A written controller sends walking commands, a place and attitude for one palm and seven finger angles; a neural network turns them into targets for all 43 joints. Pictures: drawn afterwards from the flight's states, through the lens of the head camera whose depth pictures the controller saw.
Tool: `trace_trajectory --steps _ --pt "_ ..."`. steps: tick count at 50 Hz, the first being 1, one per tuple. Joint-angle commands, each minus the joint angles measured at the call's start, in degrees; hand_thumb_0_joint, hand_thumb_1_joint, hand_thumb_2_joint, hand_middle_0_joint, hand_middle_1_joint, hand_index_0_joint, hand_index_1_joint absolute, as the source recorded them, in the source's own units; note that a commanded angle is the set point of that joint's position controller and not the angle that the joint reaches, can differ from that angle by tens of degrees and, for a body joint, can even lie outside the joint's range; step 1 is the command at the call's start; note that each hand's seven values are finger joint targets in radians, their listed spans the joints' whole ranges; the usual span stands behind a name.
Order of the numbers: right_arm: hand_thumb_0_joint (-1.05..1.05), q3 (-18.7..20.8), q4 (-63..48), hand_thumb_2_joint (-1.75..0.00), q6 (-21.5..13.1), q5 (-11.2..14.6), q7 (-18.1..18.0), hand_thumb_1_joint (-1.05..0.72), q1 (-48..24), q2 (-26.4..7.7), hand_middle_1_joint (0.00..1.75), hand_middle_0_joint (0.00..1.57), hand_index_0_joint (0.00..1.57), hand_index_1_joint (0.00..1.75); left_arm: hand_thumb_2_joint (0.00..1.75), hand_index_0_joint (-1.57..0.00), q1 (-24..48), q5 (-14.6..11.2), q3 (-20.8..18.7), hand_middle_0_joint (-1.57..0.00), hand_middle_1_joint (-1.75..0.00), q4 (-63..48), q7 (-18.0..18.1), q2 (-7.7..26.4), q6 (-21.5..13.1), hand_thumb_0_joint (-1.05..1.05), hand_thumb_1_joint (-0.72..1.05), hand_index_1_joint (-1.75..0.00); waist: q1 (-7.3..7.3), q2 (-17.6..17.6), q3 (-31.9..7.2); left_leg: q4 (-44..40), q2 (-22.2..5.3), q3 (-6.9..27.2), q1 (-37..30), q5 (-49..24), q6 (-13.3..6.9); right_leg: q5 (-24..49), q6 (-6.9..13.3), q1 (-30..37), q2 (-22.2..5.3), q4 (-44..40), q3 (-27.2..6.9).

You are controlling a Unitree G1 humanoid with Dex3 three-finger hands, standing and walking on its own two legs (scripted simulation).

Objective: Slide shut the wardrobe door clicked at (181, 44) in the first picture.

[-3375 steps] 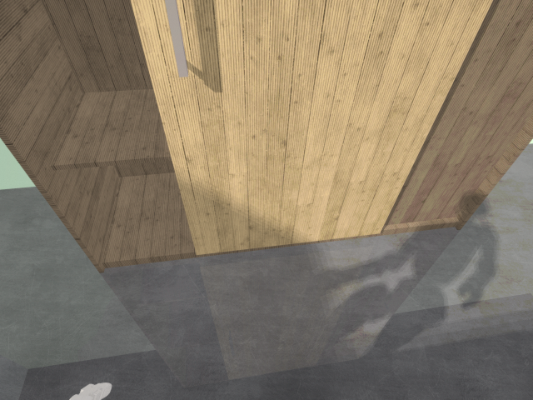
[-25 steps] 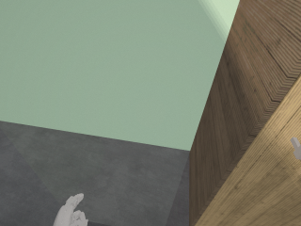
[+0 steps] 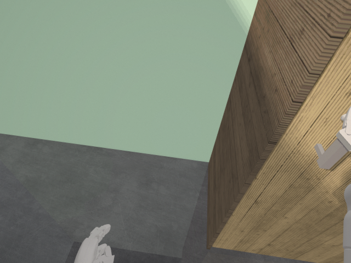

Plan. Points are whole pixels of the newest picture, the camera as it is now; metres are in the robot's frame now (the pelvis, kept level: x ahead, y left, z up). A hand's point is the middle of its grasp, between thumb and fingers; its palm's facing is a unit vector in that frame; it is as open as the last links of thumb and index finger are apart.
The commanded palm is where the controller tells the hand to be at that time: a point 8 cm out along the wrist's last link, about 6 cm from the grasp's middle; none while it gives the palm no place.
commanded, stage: stop walking and hold the door there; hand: right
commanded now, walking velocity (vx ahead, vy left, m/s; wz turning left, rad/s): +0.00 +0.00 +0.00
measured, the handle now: out of the picture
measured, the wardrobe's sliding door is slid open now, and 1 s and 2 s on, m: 0.00 0.00 0.00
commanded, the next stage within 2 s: loosen the grip on the handle in 0.58 s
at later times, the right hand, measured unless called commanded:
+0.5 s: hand (346, 130) +0.31 -0.28 +0.23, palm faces +0.55 +0.81 -0.20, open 6.1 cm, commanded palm +0.26 -0.30 +0.21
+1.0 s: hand out of the picture +0.31 -0.28 +0.23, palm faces +0.63 +0.75 -0.18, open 11.4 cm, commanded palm +0.26 -0.31 +0.23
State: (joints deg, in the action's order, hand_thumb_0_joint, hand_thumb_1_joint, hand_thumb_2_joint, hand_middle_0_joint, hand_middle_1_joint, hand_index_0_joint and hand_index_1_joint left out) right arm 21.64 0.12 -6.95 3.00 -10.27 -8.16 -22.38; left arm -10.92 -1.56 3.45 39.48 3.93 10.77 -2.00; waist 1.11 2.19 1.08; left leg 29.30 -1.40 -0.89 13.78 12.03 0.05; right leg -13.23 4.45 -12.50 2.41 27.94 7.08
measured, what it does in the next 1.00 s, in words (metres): stands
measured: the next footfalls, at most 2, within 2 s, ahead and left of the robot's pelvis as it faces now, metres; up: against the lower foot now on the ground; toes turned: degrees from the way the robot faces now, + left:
none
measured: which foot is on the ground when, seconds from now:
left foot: down 0.00-1.00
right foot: down 0.00-1.00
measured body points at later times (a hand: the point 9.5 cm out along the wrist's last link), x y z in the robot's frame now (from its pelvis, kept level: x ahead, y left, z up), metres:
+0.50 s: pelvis +0.02 +0.01 +0.01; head +0.00 +0.02 +0.46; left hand +0.20 +0.26 -0.07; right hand +0.27 -0.32 +0.24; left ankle +0.03 +0.12 -0.73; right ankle +0.03 -0.07 -0.73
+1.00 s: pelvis -0.02 +0.04 +0.00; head -0.03 +0.05 +0.45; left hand +0.16 +0.26 -0.09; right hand +0.27 -0.32 +0.24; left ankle +0.03 +0.12 -0.73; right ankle +0.03 -0.07 -0.73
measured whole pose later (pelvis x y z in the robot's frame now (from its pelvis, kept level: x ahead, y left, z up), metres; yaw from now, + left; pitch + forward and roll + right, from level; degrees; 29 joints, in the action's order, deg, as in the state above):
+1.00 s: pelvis -0.02 +0.04 +0.00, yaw -3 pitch -1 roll -1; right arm 24.4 16.6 -7.5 -0.6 -8.4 -22.0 -24.6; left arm -12.0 -0.5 1.8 39.2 3.6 13.5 -8.5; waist 2.3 0.7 -0.9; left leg 30.3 0.6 -4.7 17.7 12.6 -2.7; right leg -13.4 1.3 -17.8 0.6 29.9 2.8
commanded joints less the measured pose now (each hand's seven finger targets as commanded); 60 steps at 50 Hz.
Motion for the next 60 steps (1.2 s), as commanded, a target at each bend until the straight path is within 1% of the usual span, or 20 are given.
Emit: trace_trajectory --steps 1,6,11,14,24,33,34,35,36,37,38,39,41,44,46,52,53,54,55,60 --pt "0.00 0.7 -7.5 -0.90 -3.6 -0.7 1.7 -0.90 -12.3 -12.3 1.40 0.45 0.45 1.40 0.90 -0.20 7.4 0.2 -4.3 -0.20 -0.30 -8.6 1.4 10.0 -2.8 0.00 0.90 -0.30 -1.00 -8.1 -6.3 -13.2 -4.3 10.3 2.2 9.0 -2.1 -7.0 -2.5 1.8 -8.7 -7.7 -11.4" --pt "0.00 -1.8 -10.3 -0.90 -5.1 -0.9 1.6 -0.90 -11.8 -9.7 1.40 0.45 0.45 1.40 0.90 -0.20 8.0 0.0 -3.7 -0.20 -0.30 -9.1 1.6 9.4 -3.2 0.00 0.90 -0.30 -0.64 2.6 -9.8 -7.5 -1.7 5.3 1.8 2.4 -1.0 -5.2 -2.5 6.4 -11.7 -13.3 -14.4" --pt "0.00 0.6 -9.2 -0.90 -4.9 -0.8 1.6 -0.90 -8.7 -12.0 1.40 0.45 0.45 1.40 0.90 -0.20 8.0 -0.2 -4.1 -0.20 -0.30 -9.1 2.0 9.6 -2.6 0.00 0.90 -0.30 -0.52 -0.6 -9.6 -8.2 -2.6 5.8 -0.2 -5.6 -1.0 6.4 -2.7 6.2 -10.7 -9.9 -11.7" --pt "0.00 0.5 -10.2 -0.90 -5.1 -0.6 1.9 -0.90 -8.0 -11.7 1.40 0.45 0.45 1.40 0.90 -0.20 7.6 -0.4 -4.5 -0.20 -0.30 -9.4 1.8 9.9 -2.5 0.00 0.90 -0.30 -0.73 0.9 -10.6 -8.5 -2.9 6.6 -0.3 -8.1 -1.4 10.4 -3.1 7.6 -10.0 -7.9 -10.3" --pt "0.00 1.2 -11.5 -0.90 -4.8 -0.2 1.8 -0.90 -6.1 -12.3 1.40 0.45 0.45 1.40 0.90 -0.20 7.9 -0.6 -4.7 -0.20 -0.30 -10.4 1.8 10.1 -2.1 0.00 0.90 -0.30 -0.69 1.1 -11.6 -8.4 -2.7 5.9 -0.9 -10.1 -1.1 13.5 -2.8 8.7 -10.3 -7.3 -10.3" --pt "0.00 2.8 -8.6 -0.90 -4.3 0.0 2.0 -0.90 -5.3 -13.6 1.40 0.45 0.45 1.40 0.90 -0.20 7.8 -0.6 -4.4 -0.20 -0.30 -10.0 1.8 10.1 -1.6 0.00 0.90 -0.30 -0.74 -0.6 -9.5 -11.2 -3.3 7.2 -0.5 -6.2 -1.2 6.4 -2.4 5.6 -9.1 -7.5 -9.9" --pt "0.00 39.5 -21.7 -0.90 -7.8 -10.1 2.5 -0.90 -67.2 -65.7 1.40 0.45 0.45 1.40 0.90 -0.20 -1.5 1.7 -5.9 -0.20 -0.30 -8.8 0.0 11.0 -4.2 0.00 0.90 -0.30 0.64 -18.4 4.7 -17.6 -2.8 5.4 8.9 -10.1 3.2 8.2 -0.5 -4.5 -10.2 -1.4 -4.5" --pt "0.00 29.0 -5.8 -0.84 -2.3 -6.3 3.4 -0.78 -70.7 -49.2 1.40 0.45 0.45 1.40 0.90 -0.20 4.0 8.1 -10.2 -0.20 -0.30 -9.2 -0.1 15.1 -7.7 0.00 0.90 -0.30 -0.10 9.4 -13.5 -6.6 -2.3 -1.1 -6.1 -25.4 -4.8 27.5 -5.8 -1.2 -4.5 -0.8 -6.6" --pt "0.00 11.4 11.4 -0.78 1.5 -4.3 7.4 -0.66 -44.2 -18.2 1.40 0.45 0.45 1.40 0.90 -0.20 -0.4 4.0 -8.6 -0.20 -0.30 -7.1 -1.4 8.5 -9.2 0.00 0.90 -0.30 1.55 6.4 -23.5 -1.3 0.8 -4.1 -3.0 -20.1 -5.3 40.9 -9.6 10.5 -4.8 -4.3 -5.3" --pt "0.00 10.8 6.7 -0.73 0.4 4.2 10.3 -0.54 -21.4 -7.9 1.40 0.45 0.45 1.40 0.90 -0.20 0.2 1.3 -8.3 -0.20 -0.30 -8.1 -0.9 9.4 -9.7 0.00 0.90 -0.30 3.49 7.8 -22.7 -3.3 2.6 -4.1 0.9 -13.5 -3.4 42.4 -10.0 17.3 -5.8 -1.9 -6.7" --pt "0.00 11.3 -5.7 -0.67 -2.4 7.6 10.8 -0.42 -25.7 -11.8 1.40 0.45 0.45 1.40 0.90 -0.20 3.0 1.5 -7.4 -0.20 -0.30 -8.4 -0.8 10.9 -10.0 0.00 0.90 -0.30 4.01 11.9 -25.2 -4.1 2.1 -2.6 0.6 -9.7 -2.6 33.9 -9.9 19.5 -4.8 -2.1 -7.1" --pt "0.00 11.5 -6.6 -0.61 -3.2 7.0 9.2 -0.30 -29.5 -15.0 1.40 0.45 0.45 1.40 0.90 -0.20 5.1 1.7 -7.0 -0.20 -0.30 -7.8 -0.4 10.8 -9.8 0.00 0.90 -0.30 4.01 12.0 -22.9 -5.1 1.5 -1.8 0.2 -7.0 -2.7 20.1 -8.4 15.2 -4.0 -2.9 -6.4" --pt "0.00 3.5 -0.8 -0.49 -2.7 2.3 5.9 -0.05 -29.8 -10.7 1.40 0.45 0.45 1.40 0.90 -0.20 5.3 1.1 -5.6 -0.20 -0.30 -8.2 -0.6 10.7 -9.5 0.00 0.90 -0.30 1.30 2.4 -15.7 -5.8 0.8 -1.4 2.3 1.6 -1.9 0.5 -5.1 4.5 -3.8 -5.1 -7.4" --pt "0.00 3.3 2.0 -0.32 -3.2 -3.4 1.9 0.31 -31.0 -16.0 1.40 0.45 0.45 1.40 0.90 -0.20 6.3 0.4 -4.3 -0.20 -0.30 -9.4 0.0 10.7 -9.4 0.00 0.90 -0.30 0.92 -1.8 -11.4 -7.8 -0.4 1.3 4.2 14.0 -1.4 -14.0 -3.3 -1.3 -3.1 -6.6 -8.2" --pt "0.00 3.2 1.5 -0.20 -4.7 -4.6 1.2 0.55 -36.9 -18.2 1.37 0.42 0.42 1.37 0.90 -0.20 6.3 0.7 -4.5 -0.20 -0.30 -9.5 0.6 10.6 -9.5 0.00 0.90 -0.30 0.39 -3.5 -11.9 -8.9 -1.1 3.1 4.0 17.6 -1.3 -12.9 -3.0 -2.4 -3.0 -4.6 -7.1" --pt "0.00 2.6 6.5 -0.20 -7.9 -3.8 3.5 0.55 -38.9 -19.3 1.27 0.34 0.34 1.27 0.90 -0.20 5.5 0.8 -4.3 -0.20 -0.30 -8.4 1.1 10.2 -9.6 0.00 0.90 -0.30 0.28 -1.0 -9.2 -9.0 -1.8 5.7 4.7 22.6 -1.3 -12.3 -3.0 -6.8 -2.3 0.3 -6.5" --pt "0.00 3.5 7.8 -0.20 -7.9 -3.7 3.6 0.55 -38.9 -20.5 1.25 0.33 0.33 1.25 0.90 -0.20 5.5 0.7 -4.5 -0.20 -0.30 -8.0 1.1 10.2 -9.6 0.00 0.90 -0.30 0.44 -0.1 -8.9 -9.3 -2.0 6.5 4.8 24.0 -1.3 -12.1 -3.2 -7.8 -2.3 1.2 -6.4" --pt "0.00 8.1 2.9 -0.20 -8.0 -2.7 3.6 0.55 -36.7 -24.7 1.23 0.32 0.32 1.23 0.90 -0.20 6.6 0.7 -5.0 -0.20 -0.30 -8.8 1.0 10.0 -9.4 0.00 0.90 -0.30 2.66 1.7 -12.3 -9.7 -2.7 8.2 1.5 25.2 -1.5 -10.2 -3.3 -7.8 -2.3 2.2 -6.1" --pt "0.00 8.3 3.6 -0.20 -7.7 -2.3 3.7 0.55 -37.5 -25.3 1.22 0.30 0.30 1.22 0.90 -0.20 6.7 1.1 -5.0 -0.20 -0.30 -8.2 1.1 10.1 -9.1 0.00 0.90 -0.30 1.95 1.3 -12.0 -9.9 -3.5 10.0 0.9 25.7 -1.4 -9.3 -3.6 -9.3 -2.4 3.3 -6.1" --pt "0.00 9.2 2.7 -0.20 -6.7 1.3 4.4 0.55 -33.3 -22.6 1.15 0.25 0.25 1.15 0.90 -0.20 7.7 1.0 -5.4 -0.20 -0.30 -7.8 1.1 10.0 -8.5 0.00 0.90 -0.30 2.32 -2.4 -10.0 -10.7 -5.8 13.1 1.4 26.6 -0.6 -7.9 -4.3 -11.9 -3.1 6.1 -7.4"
